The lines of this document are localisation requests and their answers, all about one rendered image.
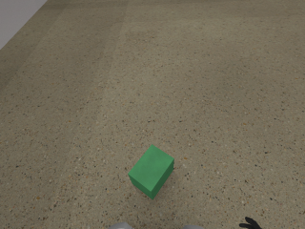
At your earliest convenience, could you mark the carton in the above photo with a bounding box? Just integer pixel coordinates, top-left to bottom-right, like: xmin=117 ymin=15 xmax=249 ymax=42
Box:
xmin=128 ymin=145 xmax=174 ymax=199

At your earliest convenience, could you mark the right robot hand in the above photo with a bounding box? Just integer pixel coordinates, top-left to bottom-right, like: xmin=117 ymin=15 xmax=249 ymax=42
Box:
xmin=238 ymin=217 xmax=261 ymax=229

